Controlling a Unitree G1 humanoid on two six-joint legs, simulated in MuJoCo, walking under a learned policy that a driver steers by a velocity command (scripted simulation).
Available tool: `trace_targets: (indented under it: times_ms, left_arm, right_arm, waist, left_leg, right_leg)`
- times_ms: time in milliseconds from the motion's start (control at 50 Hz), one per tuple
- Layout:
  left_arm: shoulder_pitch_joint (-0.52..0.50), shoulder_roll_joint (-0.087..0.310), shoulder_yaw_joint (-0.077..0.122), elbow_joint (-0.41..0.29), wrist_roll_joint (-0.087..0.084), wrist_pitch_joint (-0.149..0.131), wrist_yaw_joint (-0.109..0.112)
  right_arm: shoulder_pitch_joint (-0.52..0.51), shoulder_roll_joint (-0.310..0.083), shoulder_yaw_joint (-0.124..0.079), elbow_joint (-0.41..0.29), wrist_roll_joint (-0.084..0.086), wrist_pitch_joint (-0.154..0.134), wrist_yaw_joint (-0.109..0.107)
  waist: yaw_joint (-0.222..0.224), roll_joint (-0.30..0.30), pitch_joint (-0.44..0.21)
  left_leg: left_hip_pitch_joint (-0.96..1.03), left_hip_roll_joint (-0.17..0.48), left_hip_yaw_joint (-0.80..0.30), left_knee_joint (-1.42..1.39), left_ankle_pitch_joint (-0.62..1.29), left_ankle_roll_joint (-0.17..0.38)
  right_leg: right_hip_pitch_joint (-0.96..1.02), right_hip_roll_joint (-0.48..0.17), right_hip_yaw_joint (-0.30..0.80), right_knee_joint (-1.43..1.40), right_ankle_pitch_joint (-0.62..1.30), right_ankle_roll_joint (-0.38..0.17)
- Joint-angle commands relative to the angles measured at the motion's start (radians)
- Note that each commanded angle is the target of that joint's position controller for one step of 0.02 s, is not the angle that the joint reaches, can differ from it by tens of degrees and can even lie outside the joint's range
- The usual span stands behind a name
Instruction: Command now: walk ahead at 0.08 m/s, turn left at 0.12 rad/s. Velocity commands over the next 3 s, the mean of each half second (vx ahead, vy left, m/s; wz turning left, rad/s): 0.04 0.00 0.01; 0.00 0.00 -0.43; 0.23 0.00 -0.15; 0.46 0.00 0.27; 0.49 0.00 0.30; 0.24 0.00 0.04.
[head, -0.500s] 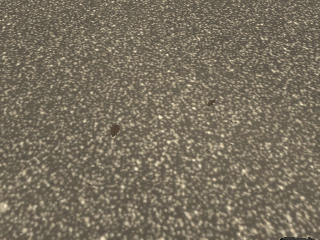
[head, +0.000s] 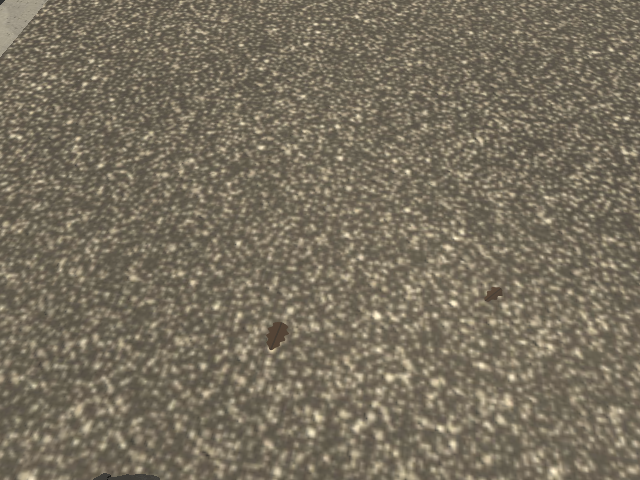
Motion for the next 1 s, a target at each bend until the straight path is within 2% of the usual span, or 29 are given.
trace_targets:
  times_ms: [20,40,80,120,160,180,200,220,240,260,320,360,420,460,500,580,620,640,660,680,700,720,740,760,800,860,900,940,1000]
  left_arm:
    - [0.047,0.113,0.023,-0.041,-0.016,0.023,-0.001]
    - [-0.004,0.123,0.025,-0.048,-0.01,0.032,-0.001]
    - [-0.049,0.131,0.031,-0.046,-0.003,0.049,-0.002]
    - [-0.022,0.123,0.03,-0.03,-0.007,0.056,0.002]
    - [-0.005,0.106,0.023,-0.017,-0.019,0.058,0.005]
    - [0.023,0.089,0.016,-0.003,-0.019,0.055,0.004]
    - [0.034,0.083,0.012,0.004,-0.011,0.051,0.001]
    - [0.05,0.086,0.018,0.0,-0.009,0.047,-0.002]
    - [0.018,0.092,0.018,0.004,-0.003,0.045,0.0]
    - [0.015,0.085,0.02,0.006,-0.008,0.043,0.002]
    - [0.046,0.076,0.022,0.033,-0.014,0.046,0.011]
    - [0.052,0.074,0.024,0.047,-0.016,0.046,0.012]
    - [0.022,0.109,0.037,0.04,-0.031,0.053,0.013]
    - [0.009,0.118,0.046,0.027,-0.037,0.06,0.013]
    - [0.013,0.116,0.051,0.014,-0.038,0.07,0.01]
    - [0.044,0.098,0.058,-0.004,-0.034,0.086,-0.008]
    - [0.069,0.109,0.065,-0.005,-0.038,0.087,-0.017]
    - [0.074,0.181,0.086,-0.013,-0.033,0.084,-0.013]
    - [0.14,0.241,0.103,-0.008,-0.027,0.082,-0.009]
    - [0.227,0.236,0.091,-0.002,-0.01,0.068,-0.011]
    - [0.19,0.225,0.082,-0.017,-0.01,0.05,-0.009]
    - [0.129,0.216,0.08,-0.039,-0.021,0.043,-0.004]
    - [0.082,0.212,0.079,-0.05,-0.035,0.048,0.005]
    - [0.055,0.199,0.074,-0.056,-0.041,0.058,0.015]
    - [0.047,0.195,0.075,-0.064,-0.036,0.081,0.025]
    - [0.061,0.203,0.085,-0.074,-0.036,0.096,0.039]
    - [0.051,0.211,0.091,-0.085,-0.037,0.104,0.042]
    - [0.043,0.206,0.091,-0.092,-0.037,0.111,0.039]
    - [0.037,0.183,0.081,-0.09,-0.05,0.124,0.041]
  right_arm:
    - [0.053,-0.12,-0.035,-0.045,0.003,0.042,-0.007]
    - [0.052,-0.106,-0.034,-0.039,0.001,0.057,-0.009]
    - [0.075,-0.049,-0.019,-0.017,-0.001,0.059,-0.01]
    - [0.088,-0.036,-0.018,0.004,-0.004,0.047,-0.006]
    - [0.091,-0.032,-0.019,0.019,-0.011,0.041,-0.001]
    - [0.067,-0.046,-0.02,0.007,-0.025,0.039,-0.001]
    - [0.041,-0.081,-0.023,-0.014,-0.035,0.037,-0.005]
    - [0.024,-0.125,-0.037,0.002,-0.025,0.036,-0.007]
    - [0.01,-0.079,-0.028,-0.001,-0.023,0.027,-0.004]
    - [0.003,-0.053,-0.019,0.005,-0.028,0.017,-0.004]
    - [0.008,-0.049,-0.017,0.014,-0.02,-0.011,-0.005]
    - [0.033,-0.052,-0.017,0.025,-0.014,-0.017,-0.006]
    - [0.052,-0.094,-0.035,0.022,-0.009,-0.012,-0.021]
    - [0.076,-0.115,-0.049,0.017,-0.008,-0.001,-0.036]
    - [0.083,-0.128,-0.059,0.008,-0.007,0.01,-0.048]
    - [-0.004,-0.127,-0.067,-0.03,0.003,0.014,-0.064]
    - [-0.026,-0.131,-0.072,-0.039,0.009,0.014,-0.064]
    - [0.017,-0.121,-0.074,-0.044,-0.003,0.011,-0.062]
    - [-0.031,-0.09,-0.065,-0.075,-0.014,0.01,-0.062]
    - [-0.087,-0.062,-0.053,-0.098,-0.012,0.008,-0.058]
    - [-0.06,-0.064,-0.053,-0.093,0.001,0.007,-0.049]
    - [-0.052,-0.069,-0.054,-0.079,0.007,0.011,-0.046]
    - [-0.054,-0.083,-0.059,-0.074,0.0,0.012,-0.049]
    - [-0.057,-0.094,-0.064,-0.073,-0.007,0.011,-0.053]
    - [-0.05,-0.067,-0.058,-0.073,-0.002,0.008,-0.048]
    - [-0.066,-0.046,-0.046,-0.078,0.006,0.0,-0.036]
    - [-0.072,-0.055,-0.046,-0.082,0.009,-0.005,-0.027]
    - [-0.047,-0.075,-0.051,-0.075,0.013,-0.01,-0.014]
    - [-0.003,-0.064,-0.054,-0.061,0.005,-0.021,0.004]
  waist:
    - [0.02,-0.109,-0.158]
    - [0.001,-0.129,-0.117]
    - [-0.014,-0.179,-0.079]
    - [-0.008,-0.183,-0.115]
    - [-0.015,-0.168,-0.121]
    - [-0.008,-0.143,-0.109]
    - [0.008,-0.095,-0.077]
    - [0.052,0.027,-0.031]
    - [0.032,0.036,-0.01]
    - [0.038,0.048,-0.003]
    - [0.041,0.041,-0.007]
    - [0.033,0.019,-0.02]
    - [0.011,0.01,-0.013]
    - [-0.003,0.026,-0.014]
    - [-0.006,0.065,-0.017]
    - [0.021,0.139,-0.031]
    - [0.037,0.083,-0.028]
    - [0.01,-0.081,-0.039]
    - [0.044,-0.288,-0.078]
    - [0.099,-0.315,-0.162]
    - [0.076,-0.207,-0.181]
    - [0.052,-0.12,-0.157]
    - [0.036,-0.071,-0.128]
    - [0.024,-0.079,-0.128]
    - [0.017,-0.123,-0.117]
    - [0.031,-0.151,-0.128]
    - [0.036,-0.178,-0.122]
    - [0.037,-0.205,-0.124]
    - [0.008,-0.189,-0.112]
  left_leg:
    - [-0.191,0.107,-0.001,0.184,-0.046,-0.065]
    - [-0.141,0.127,0.014,0.109,0.001,-0.067]
    - [-0.006,0.112,0.08,-0.064,0.078,-0.066]
    - [0.073,0.104,0.104,-0.202,0.213,-0.053]
    - [0.159,0.092,0.129,-0.36,0.356,-0.023]
    - [0.183,0.117,0.099,-0.395,0.391,-0.003]
    - [0.168,0.183,0.026,-0.427,0.38,0.028]
    - [0.039,0.184,0.011,-0.431,0.2,0.064]
    - [-0.047,0.171,0.011,-0.47,0.092,0.067]
    - [-0.079,0.17,0.01,-0.49,0.084,0.053]
    - [-0.054,0.159,0.026,-0.466,0.215,0.026]
    - [-0.028,0.154,0.033,-0.445,0.28,0.025]
    - [0.037,0.152,0.052,-0.411,0.345,0.037]
    - [0.07,0.191,0.03,-0.408,0.412,0.068]
    - [0.101,0.268,-0.023,-0.418,0.52,0.116]
    - [0.11,0.403,-0.079,-0.406,0.67,0.183]
    - [0.051,0.356,-0.002,-0.34,0.607,0.131]
    - [-0.012,0.247,0.112,-0.204,0.483,0.058]
    - [-0.186,0.068,0.224,0.059,0.223,-0.045]
    - [-0.31,0.03,0.082,0.274,-0.126,-0.051]
    - [-0.331,0.058,0.013,0.385,-0.11,-0.042]
    - [-0.34,0.074,0.013,0.413,-0.047,-0.04]
    - [-0.336,0.094,0.011,0.362,0.025,-0.041]
    - [-0.291,0.107,0.017,0.298,0.08,-0.043]
    - [-0.225,0.081,0.054,0.17,0.133,-0.056]
    - [-0.154,0.06,0.052,-0.02,0.155,-0.065]
    - [-0.097,0.048,0.05,-0.114,0.176,-0.062]
    - [-0.051,0.054,0.06,-0.186,0.2,-0.053]
    - [0.099,0.061,0.101,-0.424,0.351,-0.009]
  right_leg:
    - [0.313,-0.345,0.408,-0.149,0.191,-0.219]
    - [0.218,-0.303,0.354,-0.186,0.066,-0.186]
    - [0.09,-0.209,0.227,-0.214,0.002,-0.149]
    - [0.109,-0.194,0.192,-0.192,-0.035,-0.152]
    - [0.094,-0.178,0.175,-0.171,-0.163,-0.123]
    - [0.067,-0.163,0.172,-0.167,-0.262,-0.077]
    - [0.038,-0.137,0.152,-0.134,-0.343,-0.031]
    - [0.081,-0.07,0.073,-0.114,-0.321,0.005]
    - [0.157,-0.058,0.052,-0.064,-0.248,0.026]
    - [0.193,-0.057,0.047,-0.038,-0.193,0.023]
    - [0.215,-0.063,0.051,-0.006,-0.073,0.003]
    - [0.224,-0.064,0.051,0.004,-0.009,0.0]
    - [0.141,-0.048,0.053,0.052,0.064,-0.007]
    - [0.077,-0.028,0.051,0.105,0.088,-0.005]
    - [0.013,-0.018,0.042,0.164,0.055,0.002]
    - [-0.027,-0.031,-0.002,0.268,-0.219,-0.01]
    - [0.07,-0.034,0.006,0.157,-0.109,-0.045]
    - [0.142,-0.095,0.152,0.064,0.161,-0.087]
    - [0.279,-0.23,0.455,-0.072,0.297,-0.223]
    - [0.406,-0.34,0.65,-0.153,0.327,-0.318]
    - [0.413,-0.346,0.616,-0.142,0.294,-0.308]
    - [0.373,-0.318,0.544,-0.122,0.271,-0.273]
    - [0.322,-0.288,0.485,-0.13,0.23,-0.238]
    - [0.281,-0.248,0.435,-0.141,0.174,-0.207]
    - [0.232,-0.184,0.385,-0.16,0.117,-0.185]
    - [0.23,-0.171,0.402,-0.171,0.025,-0.184]
    - [0.2,-0.171,0.439,-0.186,-0.044,-0.182]
    - [0.195,-0.18,0.461,-0.184,-0.069,-0.177]
    - [0.131,-0.139,0.441,-0.136,-0.126,-0.124]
